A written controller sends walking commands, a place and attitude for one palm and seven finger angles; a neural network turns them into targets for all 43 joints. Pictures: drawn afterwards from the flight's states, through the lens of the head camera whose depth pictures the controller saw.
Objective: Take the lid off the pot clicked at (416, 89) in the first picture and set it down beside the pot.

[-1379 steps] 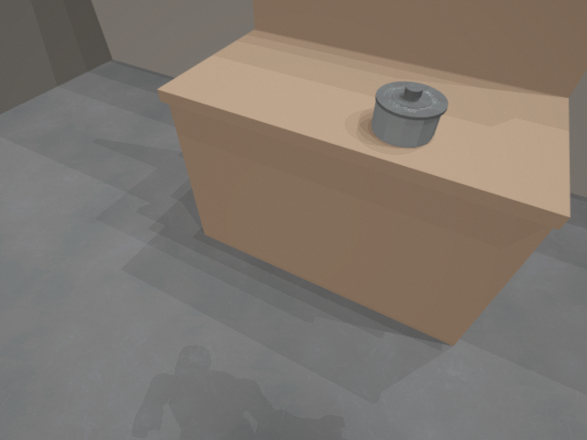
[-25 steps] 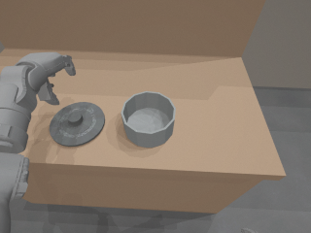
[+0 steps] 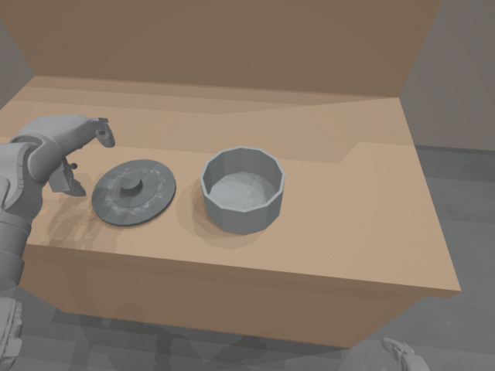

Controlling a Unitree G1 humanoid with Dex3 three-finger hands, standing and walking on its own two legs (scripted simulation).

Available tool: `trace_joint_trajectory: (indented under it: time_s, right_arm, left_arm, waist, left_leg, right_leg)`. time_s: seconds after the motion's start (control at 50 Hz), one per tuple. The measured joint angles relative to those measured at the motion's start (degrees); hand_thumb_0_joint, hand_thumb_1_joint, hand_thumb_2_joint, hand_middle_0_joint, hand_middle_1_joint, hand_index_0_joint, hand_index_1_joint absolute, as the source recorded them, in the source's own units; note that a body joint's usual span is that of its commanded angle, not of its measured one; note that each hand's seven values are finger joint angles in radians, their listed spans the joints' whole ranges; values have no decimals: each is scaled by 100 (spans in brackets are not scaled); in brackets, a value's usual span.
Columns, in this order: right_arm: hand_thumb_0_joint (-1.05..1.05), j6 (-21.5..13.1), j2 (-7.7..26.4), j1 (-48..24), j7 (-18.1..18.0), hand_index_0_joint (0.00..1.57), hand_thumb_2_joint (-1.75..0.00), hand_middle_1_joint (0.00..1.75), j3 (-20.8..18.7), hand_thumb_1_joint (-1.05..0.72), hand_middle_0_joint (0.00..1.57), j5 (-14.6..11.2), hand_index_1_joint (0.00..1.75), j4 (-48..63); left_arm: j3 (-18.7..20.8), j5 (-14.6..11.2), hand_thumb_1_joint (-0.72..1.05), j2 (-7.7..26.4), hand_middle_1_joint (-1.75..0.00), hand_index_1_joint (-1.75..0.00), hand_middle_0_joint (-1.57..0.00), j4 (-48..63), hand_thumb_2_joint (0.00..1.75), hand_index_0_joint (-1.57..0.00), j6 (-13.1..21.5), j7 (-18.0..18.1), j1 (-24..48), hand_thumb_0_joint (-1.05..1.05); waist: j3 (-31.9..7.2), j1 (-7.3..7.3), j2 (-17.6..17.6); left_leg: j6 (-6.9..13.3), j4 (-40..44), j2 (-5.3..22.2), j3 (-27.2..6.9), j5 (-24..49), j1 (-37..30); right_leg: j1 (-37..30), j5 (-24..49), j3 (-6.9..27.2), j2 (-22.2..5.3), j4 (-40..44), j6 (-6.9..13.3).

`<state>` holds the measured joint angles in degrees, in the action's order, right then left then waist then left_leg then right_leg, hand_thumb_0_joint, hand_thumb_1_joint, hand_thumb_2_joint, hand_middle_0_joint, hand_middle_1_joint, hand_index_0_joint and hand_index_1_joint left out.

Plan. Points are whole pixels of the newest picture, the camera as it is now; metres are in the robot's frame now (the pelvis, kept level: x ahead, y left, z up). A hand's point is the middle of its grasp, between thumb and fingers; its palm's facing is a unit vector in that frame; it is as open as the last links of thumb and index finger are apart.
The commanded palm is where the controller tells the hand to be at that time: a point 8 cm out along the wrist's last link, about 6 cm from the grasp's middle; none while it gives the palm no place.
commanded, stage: draw the hand back to the body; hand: left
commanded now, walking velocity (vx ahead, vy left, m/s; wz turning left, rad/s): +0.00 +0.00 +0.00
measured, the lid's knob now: (131, 183) +0.47 +0.27 -0.02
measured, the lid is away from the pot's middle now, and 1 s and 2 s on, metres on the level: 0.24 0.24 0.24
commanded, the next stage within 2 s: step back with the hand held close in 1.78 s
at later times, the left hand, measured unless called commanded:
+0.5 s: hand (113, 151) +0.38 +0.21 +0.17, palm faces +0.36 -0.88 -0.30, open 10.1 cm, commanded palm +0.32 +0.25 +0.19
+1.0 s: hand (100, 201) +0.29 +0.20 +0.17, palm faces +0.40 -0.87 -0.30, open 7.8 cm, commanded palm +0.24 +0.24 +0.18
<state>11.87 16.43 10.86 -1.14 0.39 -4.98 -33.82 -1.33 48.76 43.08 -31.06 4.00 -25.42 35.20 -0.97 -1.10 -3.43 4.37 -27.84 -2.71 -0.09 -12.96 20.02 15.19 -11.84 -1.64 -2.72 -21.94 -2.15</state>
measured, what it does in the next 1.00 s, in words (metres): shifts its weight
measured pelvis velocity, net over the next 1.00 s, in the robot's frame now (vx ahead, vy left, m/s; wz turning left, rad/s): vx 0.02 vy -0.05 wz -0.03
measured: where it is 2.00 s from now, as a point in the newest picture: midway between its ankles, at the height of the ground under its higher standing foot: outside the picture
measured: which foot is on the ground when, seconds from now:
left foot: down 0.00-1.00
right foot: down 0.00-1.00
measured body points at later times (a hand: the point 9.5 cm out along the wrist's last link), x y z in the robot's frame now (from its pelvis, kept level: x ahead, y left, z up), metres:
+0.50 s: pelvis +0.03 -0.04 +0.00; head +0.05 -0.05 +0.45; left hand +0.35 +0.26 +0.19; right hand +0.17 -0.30 -0.10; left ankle +0.01 +0.07 -0.74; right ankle -0.01 -0.16 -0.74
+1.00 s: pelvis +0.02 -0.05 +0.00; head +0.01 -0.07 +0.45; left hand +0.27 +0.24 +0.18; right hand +0.19 -0.29 -0.09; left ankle +0.01 +0.07 -0.74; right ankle -0.01 -0.16 -0.74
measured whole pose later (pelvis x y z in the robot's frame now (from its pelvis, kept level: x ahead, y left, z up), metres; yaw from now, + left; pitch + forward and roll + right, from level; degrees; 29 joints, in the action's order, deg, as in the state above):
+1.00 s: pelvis +0.02 -0.05 +0.00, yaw -2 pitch -3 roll -1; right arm -3.1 14.1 9.6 -4.0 1.3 -2.4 -37.5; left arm 18.6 -5.2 20.3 7.0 4.6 5.3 -6.9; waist 1.7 1.5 -3.8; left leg -0.1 -25.4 1.2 0.1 -15.4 6.7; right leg 3.8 -15.2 -1.2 1.0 -22.4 0.7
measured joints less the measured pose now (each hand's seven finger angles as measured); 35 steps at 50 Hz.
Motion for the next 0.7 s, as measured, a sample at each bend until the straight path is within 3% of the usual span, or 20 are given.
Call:
trace_joint_trajectory:
  time_s: [0.02,0.04,0.06,0.08,0.12,0.16,0.2,0.3,0.4,0.54,0.7]
  right_arm:
    - [1,13,1,-33,6,20,-90,30,0,-91,20,3,30,18]
    - [1,-68,-11,-18,-39,20,-90,30,-15,-91,20,-3,30,82]
    - [1,-214,-26,18,-107,20,-90,30,4,-91,20,4,30,139]
    - [1,-355,-51,50,-165,20,-90,30,49,-91,20,14,30,164]
    - [1,-553,-148,40,-261,20,-90,30,202,-91,20,43,30,106]
    - [1,-682,-287,-6,-328,20,-90,30,358,-91,20,74,30,-20]
    - [1,-851,-413,19,-371,20,-90,30,433,-91,21,114,30,-101]
    - [1,-1307,-419,150,-350,20,-90,30,380,-90,21,244,30,-181]
    - [1,-1274,-244,173,-289,20,-90,30,220,-90,21,238,30,-320]
    - [1,-1377,-77,167,-271,20,-90,30,63,-91,21,249,30,-449]
    - [1,-1355,-76,-65,-263,20,-90,30,11,-91,20,209,30,-405]
  left_arm:
    - [-25,16,-3,-18,-83,-82,-38,147,69,-38,-12,-27,-88,0]
    - [95,-704,-3,-127,-83,-82,-38,262,69,-38,-2,122,-179,0]
    - [269,-1557,-3,-317,-83,-82,-38,340,69,-39,98,459,-291,0]
    - [407,-2231,-3,-544,-83,-82,-38,440,69,-39,190,837,-421,0]
    - [722,-3310,-3,-1001,-83,-82,-39,606,69,-39,348,1483,-731,0]
    - [993,-3978,-3,-1316,-83,-82,-39,636,69,-39,376,1971,-932,0]
    - [1187,-4335,-3,-1526,-83,-82,-38,706,69,-39,290,2347,-1005,0]
    - [1605,-4786,2,-1791,-80,-79,-37,1515,70,-37,275,2915,-1462,0]
    - [1831,-5085,11,-1810,-75,-74,-35,1705,72,-35,214,3000,-1986,0]
    - [1993,-5184,25,-1938,-66,-66,-32,2668,75,-32,101,3056,-2759,0]
    - [2025,-5315,44,-2065,-56,-55,-29,2961,79,-29,-18,3061,-3291,1]
  waist:
    - [19,18,-12]
    - [116,66,-26]
    - [231,132,-35]
    - [313,190,-30]
    - [369,236,39]
    - [362,210,173]
    - [363,171,309]
    - [344,74,300]
    - [238,38,123]
    - [284,122,76]
    - [234,175,24]
  left_leg:
    - [-1,1,-3,-13,8,-5]
    - [-12,27,-6,-21,18,-88]
    - [-27,69,-5,-15,26,-214]
    - [-41,112,-1,0,27,-331]
    - [-62,176,23,48,11,-512]
    - [-95,199,71,89,-29,-640]
    - [-145,216,119,89,-68,-758]
    - [-241,219,216,106,-186,-992]
    - [-281,172,270,124,-301,-1034]
    - [-375,217,350,80,-342,-1152]
    - [-445,205,407,19,-360,-1216]
  right_leg:
    - [-10,2,-14,-2,1,4]
    - [-82,-4,-21,-1,-1,58]
    - [-181,-23,-16,4,-5,152]
    - [-270,-47,0,9,-8,229]
    - [-411,-64,53,24,21,208]
    - [-519,-60,101,61,52,77]
    - [-633,-79,105,107,75,53]
    - [-863,-158,127,201,113,141]
    - [-873,-283,147,250,26,116]
    - [-977,-361,106,333,27,212]
    - [-1036,-418,46,392,-27,285]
